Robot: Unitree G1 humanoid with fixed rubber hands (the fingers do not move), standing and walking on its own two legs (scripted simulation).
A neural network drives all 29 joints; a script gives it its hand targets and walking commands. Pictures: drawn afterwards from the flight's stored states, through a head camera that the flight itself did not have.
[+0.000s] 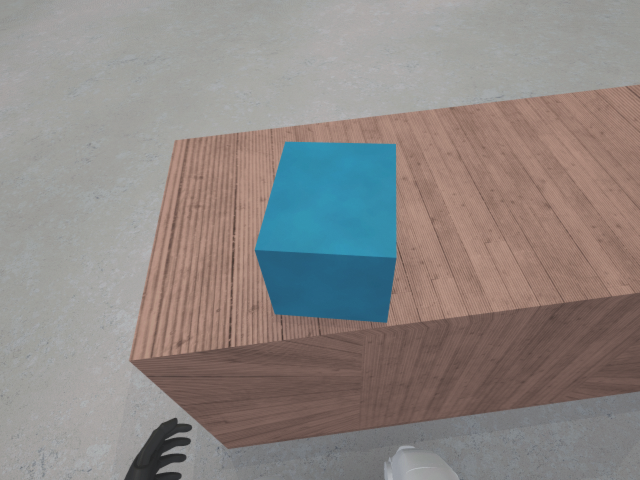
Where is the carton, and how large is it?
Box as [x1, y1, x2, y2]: [255, 142, 395, 322]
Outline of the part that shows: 285,142 255,247 255,252 274,312 278,314 386,322 395,263 395,144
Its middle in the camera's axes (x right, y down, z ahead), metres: +0.02 -0.02 +0.65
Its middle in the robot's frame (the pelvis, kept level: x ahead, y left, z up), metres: +0.49 -0.01 -0.02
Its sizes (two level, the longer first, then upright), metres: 0.235 0.186 0.175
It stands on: a pedestal, 0.63 m high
